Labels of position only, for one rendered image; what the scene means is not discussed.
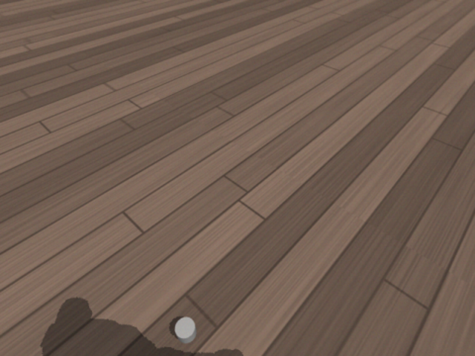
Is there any tin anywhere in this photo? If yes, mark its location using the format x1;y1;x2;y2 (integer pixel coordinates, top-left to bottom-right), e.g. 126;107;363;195
175;317;197;343

